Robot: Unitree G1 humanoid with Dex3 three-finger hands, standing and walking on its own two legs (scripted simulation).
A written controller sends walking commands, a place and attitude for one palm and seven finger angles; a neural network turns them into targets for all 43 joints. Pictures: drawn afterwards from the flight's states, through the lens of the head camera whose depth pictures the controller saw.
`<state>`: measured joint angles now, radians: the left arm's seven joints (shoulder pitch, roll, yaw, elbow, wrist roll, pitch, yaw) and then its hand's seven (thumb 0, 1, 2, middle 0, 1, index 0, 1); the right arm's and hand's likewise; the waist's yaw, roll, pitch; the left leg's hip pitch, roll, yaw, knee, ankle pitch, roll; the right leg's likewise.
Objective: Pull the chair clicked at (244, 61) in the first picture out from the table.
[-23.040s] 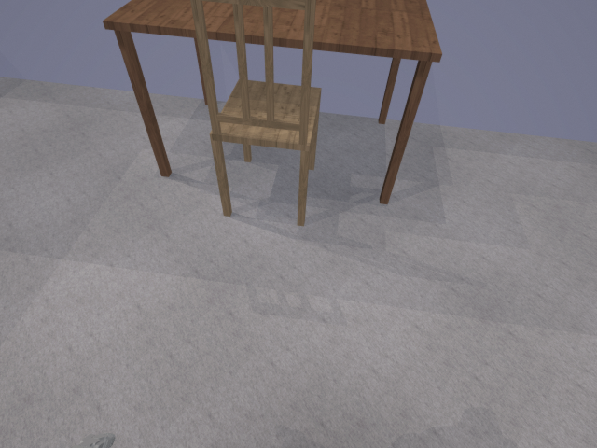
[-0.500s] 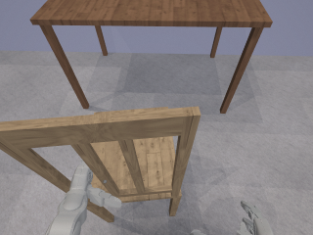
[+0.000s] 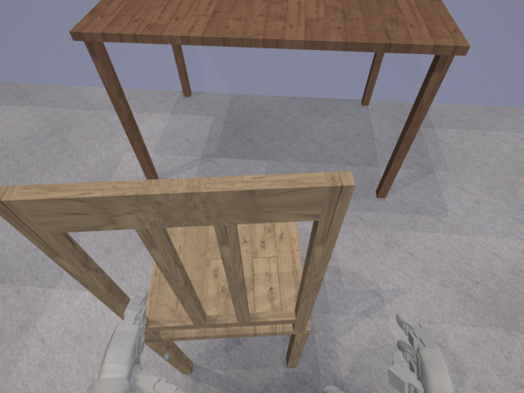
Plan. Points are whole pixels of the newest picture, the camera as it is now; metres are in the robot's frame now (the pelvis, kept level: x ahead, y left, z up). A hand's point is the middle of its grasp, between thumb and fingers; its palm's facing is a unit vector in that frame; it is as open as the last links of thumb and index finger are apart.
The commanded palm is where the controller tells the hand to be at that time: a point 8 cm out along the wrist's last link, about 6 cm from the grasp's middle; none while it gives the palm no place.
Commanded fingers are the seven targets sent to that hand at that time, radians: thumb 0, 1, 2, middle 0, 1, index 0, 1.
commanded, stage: draw the fingers out of the gap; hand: left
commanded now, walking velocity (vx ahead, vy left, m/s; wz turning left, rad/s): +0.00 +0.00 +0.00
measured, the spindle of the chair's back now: (181, 284) +0.29 +0.14 -0.01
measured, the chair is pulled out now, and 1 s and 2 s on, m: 0.57 0.57 0.57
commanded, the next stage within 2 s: draw the hand back to the body in 0.22 s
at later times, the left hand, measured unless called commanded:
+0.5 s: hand (145, 378) +0.15 +0.16 +0.01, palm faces +0.07 -0.99 -0.08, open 17.5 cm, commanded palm +0.12 +0.22 +0.03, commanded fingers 0.00 -0.55 0.20 0.00 0.00 0.00 0.00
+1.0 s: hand (75, 360) +0.16 +0.21 +0.09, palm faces +0.18 -0.91 -0.37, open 16.2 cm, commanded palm +0.12 +0.26 +0.12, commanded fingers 0.00 -0.04 0.44 -0.07 -0.10 -0.07 -0.10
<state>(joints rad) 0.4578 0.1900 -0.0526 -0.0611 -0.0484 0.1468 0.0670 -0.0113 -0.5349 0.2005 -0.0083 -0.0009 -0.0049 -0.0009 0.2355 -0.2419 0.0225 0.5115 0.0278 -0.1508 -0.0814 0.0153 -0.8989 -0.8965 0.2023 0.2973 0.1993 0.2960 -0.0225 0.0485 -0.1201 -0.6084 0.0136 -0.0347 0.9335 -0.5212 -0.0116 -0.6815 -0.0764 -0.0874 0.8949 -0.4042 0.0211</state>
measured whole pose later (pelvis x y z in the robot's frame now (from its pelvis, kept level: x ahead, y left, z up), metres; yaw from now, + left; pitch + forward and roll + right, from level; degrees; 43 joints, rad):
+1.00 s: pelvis +0.00 +0.00 +0.02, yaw -1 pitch +4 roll -2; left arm 0.70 0.32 0.13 -0.40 -0.08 -0.04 0.07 -0.01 -0.35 0.29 -0.04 -0.04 -0.10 -0.07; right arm 0.22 -0.21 0.01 0.55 0.05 -0.17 -0.12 0.02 -0.90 -0.90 0.20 0.30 0.20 0.30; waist 0.03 0.08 -0.07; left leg -0.41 0.03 -0.03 0.83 -0.49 -0.01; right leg -0.47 -0.05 -0.09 0.77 -0.35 0.02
